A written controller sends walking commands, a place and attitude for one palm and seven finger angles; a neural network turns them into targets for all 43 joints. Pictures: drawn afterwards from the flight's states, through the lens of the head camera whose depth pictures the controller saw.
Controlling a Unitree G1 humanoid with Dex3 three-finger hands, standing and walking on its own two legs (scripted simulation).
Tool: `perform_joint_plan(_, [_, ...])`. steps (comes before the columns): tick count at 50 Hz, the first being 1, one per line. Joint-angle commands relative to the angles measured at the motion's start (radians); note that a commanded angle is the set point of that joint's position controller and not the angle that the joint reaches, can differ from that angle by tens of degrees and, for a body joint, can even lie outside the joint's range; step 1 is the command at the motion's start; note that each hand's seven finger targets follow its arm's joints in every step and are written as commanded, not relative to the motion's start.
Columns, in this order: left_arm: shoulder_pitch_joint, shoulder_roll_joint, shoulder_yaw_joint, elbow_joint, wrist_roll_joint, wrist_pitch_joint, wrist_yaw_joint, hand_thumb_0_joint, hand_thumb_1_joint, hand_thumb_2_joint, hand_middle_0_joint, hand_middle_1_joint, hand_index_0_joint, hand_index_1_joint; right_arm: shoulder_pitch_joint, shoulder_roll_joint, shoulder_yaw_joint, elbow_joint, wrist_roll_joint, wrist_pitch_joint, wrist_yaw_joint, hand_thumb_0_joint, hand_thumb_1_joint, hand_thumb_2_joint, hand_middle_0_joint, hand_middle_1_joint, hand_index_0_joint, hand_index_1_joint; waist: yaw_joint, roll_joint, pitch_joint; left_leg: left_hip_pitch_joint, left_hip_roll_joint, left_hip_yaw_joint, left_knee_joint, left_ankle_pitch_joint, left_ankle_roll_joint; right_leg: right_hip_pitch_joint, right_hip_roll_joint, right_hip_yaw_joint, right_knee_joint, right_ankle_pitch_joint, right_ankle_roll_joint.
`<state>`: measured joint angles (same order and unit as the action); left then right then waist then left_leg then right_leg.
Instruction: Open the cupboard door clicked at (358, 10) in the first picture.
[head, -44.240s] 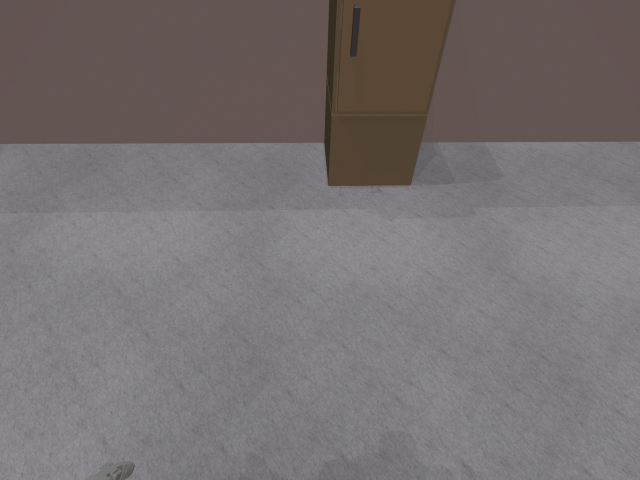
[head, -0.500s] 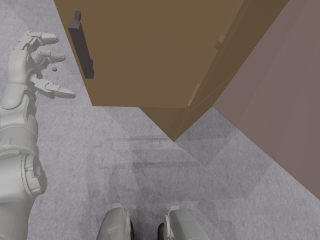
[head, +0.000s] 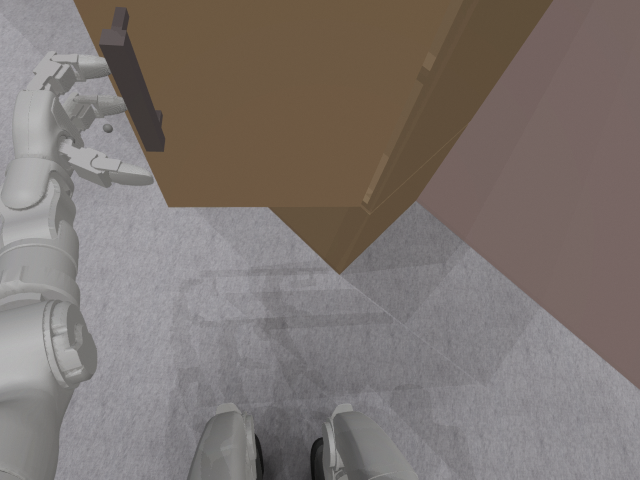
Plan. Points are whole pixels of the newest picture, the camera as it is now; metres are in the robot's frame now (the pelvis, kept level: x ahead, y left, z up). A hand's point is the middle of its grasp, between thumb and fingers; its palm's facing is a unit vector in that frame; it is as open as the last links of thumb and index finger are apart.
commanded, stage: slide the fingers in behind the handle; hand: left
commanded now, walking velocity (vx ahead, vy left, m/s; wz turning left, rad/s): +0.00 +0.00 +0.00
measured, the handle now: (140, 87) +0.57 +0.17 +0.08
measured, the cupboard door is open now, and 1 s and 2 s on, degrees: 48 48 48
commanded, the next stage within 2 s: close the thumb around the handle in 1.20 s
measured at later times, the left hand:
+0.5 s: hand (146, 129) +0.52 +0.16 +0.06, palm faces +0.02 -1.00 -0.02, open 14.0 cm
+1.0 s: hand (160, 131) +0.51 +0.15 +0.07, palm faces +0.02 -1.00 -0.03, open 14.0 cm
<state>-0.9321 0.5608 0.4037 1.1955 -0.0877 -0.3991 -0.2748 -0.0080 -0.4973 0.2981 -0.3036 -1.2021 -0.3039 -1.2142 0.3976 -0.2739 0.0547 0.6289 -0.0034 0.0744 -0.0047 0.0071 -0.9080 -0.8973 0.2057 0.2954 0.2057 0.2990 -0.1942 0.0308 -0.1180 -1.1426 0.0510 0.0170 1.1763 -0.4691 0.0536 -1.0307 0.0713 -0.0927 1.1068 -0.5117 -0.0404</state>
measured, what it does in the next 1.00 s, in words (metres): stands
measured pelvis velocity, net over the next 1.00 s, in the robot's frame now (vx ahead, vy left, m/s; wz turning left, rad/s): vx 0.00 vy -0.01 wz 0.02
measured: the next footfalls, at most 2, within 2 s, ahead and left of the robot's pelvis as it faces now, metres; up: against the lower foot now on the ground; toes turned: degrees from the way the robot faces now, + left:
none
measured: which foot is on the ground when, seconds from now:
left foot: down 0.00-1.00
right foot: down 0.00-1.00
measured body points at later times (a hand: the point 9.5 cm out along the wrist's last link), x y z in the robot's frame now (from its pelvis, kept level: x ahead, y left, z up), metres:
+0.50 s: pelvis +0.00 +0.00 +0.00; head +0.14 +0.02 +0.43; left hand +0.51 +0.22 +0.07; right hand +0.02 -0.27 -0.11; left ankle +0.04 +0.09 -0.64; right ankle +0.00 -0.10 -0.64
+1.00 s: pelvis +0.00 -0.01 +0.00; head +0.13 +0.01 +0.43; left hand +0.50 +0.20 +0.07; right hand +0.01 -0.27 -0.11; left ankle +0.04 +0.09 -0.64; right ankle +0.00 -0.10 -0.64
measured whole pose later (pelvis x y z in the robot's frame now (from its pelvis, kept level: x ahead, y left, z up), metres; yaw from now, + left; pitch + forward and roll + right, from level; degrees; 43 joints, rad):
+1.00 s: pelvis +0.00 -0.01 +0.00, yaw +1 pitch +23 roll -3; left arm -0.91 0.42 0.32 1.19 -0.07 -0.46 -0.13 -0.01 -0.50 0.30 -0.30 -1.20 -0.28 -1.20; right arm 0.39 -0.26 0.03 0.64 -0.02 0.07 0.03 0.01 -0.91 -0.90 0.20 0.30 0.20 0.30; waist -0.18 0.04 -0.13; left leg -1.10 0.04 0.02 1.16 -0.46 0.04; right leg -1.00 0.06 -0.09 1.12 -0.52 -0.05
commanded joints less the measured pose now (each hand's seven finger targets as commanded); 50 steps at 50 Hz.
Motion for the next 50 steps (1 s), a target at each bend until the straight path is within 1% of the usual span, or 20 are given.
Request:
perform_joint_plan(1, [-0.455, 0.236, 0.004, -0.24, -0.018, -0.076, 0.01, 0.0, -0.5, 0.3, -0.3, -1.2, -0.3, -1.2, 0.179, -0.189, -0.078, -0.036, -0.001, -0.012, -0.005, 0.0, -0.9, -0.9, 0.2, 0.3, 0.2, 0.3, -0.007, 0.159, -0.528, 0.543, -0.007, -0.108, -0.108, 0.39, -0.014, 0.109, 0.005, 0.069, -0.147, 0.323, 0.016])
perform_joint_plan(5, [-0.44, 0.174, -0.032, -0.239, -0.022, -0.075, 0.013, 0.0, -0.5, 0.3, -0.3, -1.2, -0.3, -1.2, 0.179, -0.183, -0.082, -0.03, -0.002, -0.01, 0.0, 0.0, -0.9, -0.9, 0.2, 0.3, 0.2, 0.3, -0.006, 0.187, -0.515, 0.597, -0.004, -0.119, -0.115, 0.423, -0.021, 0.068, 0.006, 0.057, -0.147, 0.325, 0.011])
perform_joint_plan(8, [-0.439, 0.117, -0.059, -0.233, -0.03, -0.072, 0.027, 0.0, -0.5, 0.3, -0.3, -1.2, -0.3, -1.2, 0.185, -0.181, -0.086, -0.031, -0.006, -0.01, 0.005, 0.0, -0.9, -0.9, 0.2, 0.3, 0.2, 0.3, -0.016, 0.167, -0.483, 0.616, -0.004, -0.127, -0.123, 0.425, -0.021, 0.041, 0.008, 0.047, -0.151, 0.31, 0.009])
perform_joint_plan(12, [-0.415, 0.099, -0.062, -0.234, -0.022, -0.075, 0.057, 0.0, -0.5, 0.3, -0.3, -1.2, -0.3, -1.2, 0.176, -0.179, -0.088, -0.036, -0.008, -0.008, 0.012, 0.0, -0.9, -0.9, 0.2, 0.3, 0.2, 0.3, -0.005, 0.149, -0.492, 0.603, -0.007, -0.12, -0.127, 0.42, -0.022, 0.059, 0.003, 0.05, -0.151, 0.317, 0.012])
perform_joint_plan(16, [-0.399, 0.123, -0.031, -0.218, -0.008, -0.092, 0.091, 0.0, -0.5, 0.3, -0.3, -1.2, -0.3, -1.2, 0.171, -0.176, -0.087, -0.041, -0.011, -0.006, 0.017, 0.0, -0.9, -0.9, 0.2, 0.3, 0.2, 0.3, 0.004, 0.111, -0.482, 0.556, -0.014, -0.109, -0.12, 0.412, -0.019, 0.096, 0.002, 0.056, -0.145, 0.336, 0.014])
perform_joint_plan(18, [-0.43, 0.136, -0.022, -0.215, -0.003, -0.101, 0.106, 0.0, -0.5, 0.3, -0.3, -1.2, -0.3, -1.2, 0.175, -0.176, -0.085, -0.042, -0.011, -0.008, 0.016, 0.0, -0.9, -0.9, 0.2, 0.3, 0.2, 0.3, -0.008, 0.083, -0.465, 0.519, -0.019, -0.104, -0.116, 0.389, -0.011, 0.112, 0.002, 0.063, -0.144, 0.339, 0.016])
perform_joint_plan(20, [-0.417, 0.131, -0.026, -0.231, 0.006, -0.11, 0.113, 0.0, -0.5, 0.3, -0.3, -1.2, -0.3, -1.2, 0.163, -0.17, -0.085, -0.053, -0.01, -0.007, 0.018, 0.0, -0.9, -0.9, 0.2, 0.3, 0.2, 0.3, 0.009, 0.115, -0.501, 0.521, -0.023, -0.095, -0.116, 0.386, -0.015, 0.135, -0.001, 0.07, -0.14, 0.346, 0.016])
perform_joint_plan(23, [-0.431, 0.143, -0.013, -0.241, 0.006, -0.125, 0.116, 0.0, -0.5, 0.3, -0.3, -1.2, -0.3, -1.2, 0.165, -0.17, -0.085, -0.052, -0.013, -0.01, 0.019, 0.0, -0.9, -0.9, 0.2, 0.3, 0.2, 0.3, 0.005, 0.11, -0.517, 0.52, -0.023, -0.094, -0.107, 0.397, -0.012, 0.145, 0.0, 0.075, -0.136, 0.363, 0.015])
perform_joint_plan(29, [-0.441, 0.08, -0.063, -0.257, -0.007, -0.122, 0.099, 0.0, -0.5, 0.3, -0.3, -1.2, -0.3, -1.2, 0.162, -0.167, -0.092, -0.041, -0.009, -0.01, 0.019, 0.0, -0.9, -0.9, 0.2, 0.3, 0.2, 0.3, -0.006, 0.122, -0.554, 0.553, -0.023, -0.092, -0.106, 0.407, -0.015, 0.148, -0.002, 0.076, -0.143, 0.383, 0.018])
perform_joint_plan(32, [-0.411, 0.056, -0.082, -0.195, -0.012, -0.094, 0.094, 0.0, -0.5, 0.3, -0.3, -1.2, -0.3, -1.2, 0.16, -0.166, -0.088, -0.041, -0.005, -0.005, 0.018, 0.0, -0.9, -0.9, 0.2, 0.3, 0.2, 0.3, -0.012, 0.086, -0.476, 0.485, -0.028, -0.086, -0.116, 0.343, -0.011, 0.152, -0.002, 0.078, -0.16, 0.344, 0.021])
perform_joint_plan(33, [-0.449, 0.041, -0.096, -0.212, -0.014, -0.098, 0.096, 0.0, -0.5, 0.3, -0.3, -1.2, -0.3, -1.2, 0.164, -0.163, -0.088, -0.036, -0.006, -0.01, 0.018, 0.0, -0.9, -0.9, 0.2, 0.3, 0.2, 0.3, -0.021, 0.101, -0.466, 0.5, -0.026, -0.09, -0.117, 0.342, -0.01, 0.134, -0.002, 0.076, -0.157, 0.337, 0.018])
perform_joint_plan(34, [-0.442, 0.036, -0.094, -0.213, -0.013, -0.098, 0.101, 0.0, -0.5, 0.3, -0.3, -1.2, -0.3, -1.2, 0.161, -0.163, -0.089, -0.036, -0.006, -0.011, 0.02, 0.0, -0.9, -0.9, 0.2, 0.3, 0.2, 0.3, -0.012, 0.109, -0.476, 0.502, -0.028, -0.087, -0.117, 0.337, -0.012, 0.133, -0.004, 0.077, -0.161, 0.331, 0.019])
perform_joint_plan(36, [-0.426, 0.07, -0.066, -0.213, -0.014, -0.098, 0.113, 0.0, -0.5, 0.3, -0.3, -1.2, -0.3, -1.2, 0.159, -0.169, -0.089, -0.039, -0.007, -0.012, 0.017, 0.0, -0.9, -0.9, 0.2, 0.3, 0.2, 0.3, -0.009, 0.083, -0.471, 0.477, -0.028, -0.085, -0.118, 0.32, -0.009, 0.146, -0.005, 0.083, -0.164, 0.321, 0.019])
perform_joint_plan(38, [-0.449, 0.067, -0.059, -0.254, -0.015, -0.12, 0.125, 0.0, -0.5, 0.3, -0.3, -1.2, -0.3, -1.2, 0.164, -0.163, -0.09, -0.041, -0.013, -0.018, 0.019, 0.0, -0.9, -0.9, 0.2, 0.3, 0.2, 0.3, 0.0, 0.115, -0.507, 0.499, -0.03, -0.087, -0.113, 0.352, -0.01, 0.154, -0.005, 0.083, -0.149, 0.346, 0.015])
perform_joint_plan(40, [-0.439, 0.026, -0.093, -0.251, -0.005, -0.133, 0.135, 0.0, -0.5, 0.3, -0.3, -1.2, -0.3, -1.2, 0.155, -0.158, -0.092, -0.037, -0.012, -0.02, 0.026, 0.0, -0.9, -0.9, 0.2, 0.3, 0.2, 0.3, -0.003, 0.132, -0.508, 0.531, -0.027, -0.089, -0.113, 0.359, -0.016, 0.125, -0.005, 0.077, -0.149, 0.34, 0.015])
perform_joint_plan(42, [-0.436, 0.053, -0.075, -0.228, 0.003, -0.131, 0.146, 0.0, -0.5, 0.3, -0.3, -1.2, -0.3, -1.2, 0.157, -0.163, -0.092, -0.036, -0.015, -0.019, 0.028, 0.0, -0.9, -0.9, 0.2, 0.3, 0.2, 0.3, -0.008, 0.1, -0.484, 0.485, -0.03, -0.082, -0.111, 0.329, -0.012, 0.142, -0.005, 0.084, -0.154, 0.328, 0.02])
perform_joint_plan(43, [-0.43, 0.102, -0.037, -0.218, 0.008, -0.135, 0.154, 0.0, -0.5, 0.3, -0.3, -1.2, -0.3, -1.2, 0.168, -0.169, -0.09, -0.033, -0.017, -0.019, 0.025, 0.0, -0.9, -0.9, 0.2, 0.3, 0.2, 0.3, -0.001, 0.075, -0.489, 0.467, -0.03, -0.086, -0.11, 0.327, -0.009, 0.161, -0.003, 0.086, -0.147, 0.331, 0.018])
perform_joint_plan(44, [-0.444, 0.061, -0.082, -0.229, 0.014, -0.134, 0.15, 0.0, -0.5, 0.3, -0.3, -1.2, -0.3, -1.2, 0.157, -0.162, -0.089, -0.041, -0.013, -0.019, 0.026, 0.0, -0.9, -0.9, 0.2, 0.3, 0.2, 0.3, -0.012, 0.09, -0.496, 0.461, -0.033, -0.078, -0.11, 0.319, -0.007, 0.163, -0.006, 0.093, -0.153, 0.337, 0.022])
perform_joint_plan(46, [-0.452, 0.049, -0.093, -0.241, 0.018, -0.138, 0.144, 0.0, -0.5, 0.3, -0.3, -1.2, -0.3, -1.2, 0.157, -0.16, -0.091, -0.041, -0.014, -0.02, 0.028, 0.0, -0.9, -0.9, 0.2, 0.3, 0.2, 0.3, -0.006, 0.119, -0.504, 0.489, -0.032, -0.083, -0.116, 0.326, -0.012, 0.157, -0.006, 0.086, -0.151, 0.333, 0.018])
perform_joint_plan(50, [-0.421, 0.06, -0.078, -0.213, 0.003, -0.129, 0.137, 0.0, -0.5, 0.3, -0.3, -1.2, -0.3, -1.2, 0.157, -0.167, -0.091, -0.04, -0.009, -0.015, 0.025, 0.0, -0.9, -0.9, 0.2, 0.3, 0.2, 0.3, -0.006, 0.082, -0.498, 0.483, -0.03, -0.086, -0.12, 0.323, -0.011, 0.161, -0.005, 0.084, -0.156, 0.329, 0.019])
